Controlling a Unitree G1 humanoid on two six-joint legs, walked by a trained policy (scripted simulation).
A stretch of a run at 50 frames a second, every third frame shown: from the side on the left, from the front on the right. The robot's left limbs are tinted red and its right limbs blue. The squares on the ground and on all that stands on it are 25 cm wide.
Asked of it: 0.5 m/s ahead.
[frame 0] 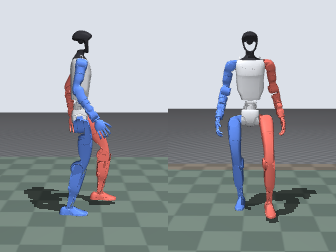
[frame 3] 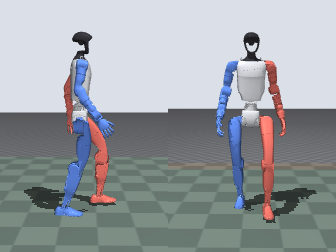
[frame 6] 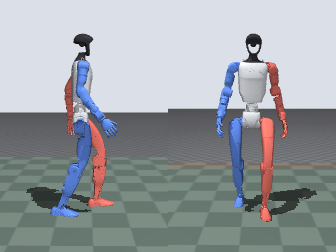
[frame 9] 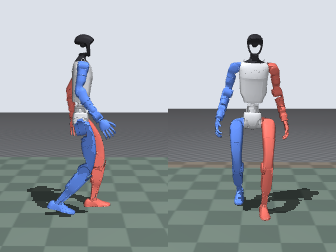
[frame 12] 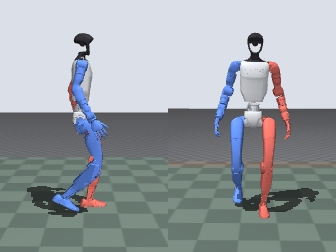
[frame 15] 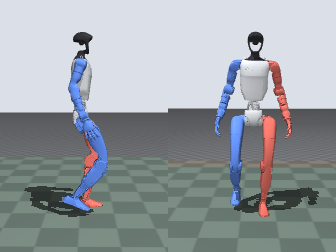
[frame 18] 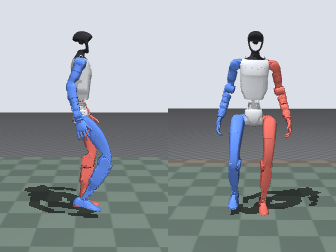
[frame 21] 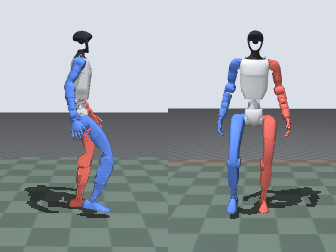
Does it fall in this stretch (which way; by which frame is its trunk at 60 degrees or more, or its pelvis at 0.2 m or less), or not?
no
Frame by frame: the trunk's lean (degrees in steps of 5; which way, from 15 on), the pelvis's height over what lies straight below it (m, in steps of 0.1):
0: 0, 0.8
3: 5, 0.8
6: 5, 0.8
9: 5, 0.8
12: 5, 0.8
15: 5, 0.8
18: 5, 0.8
21: 0, 0.8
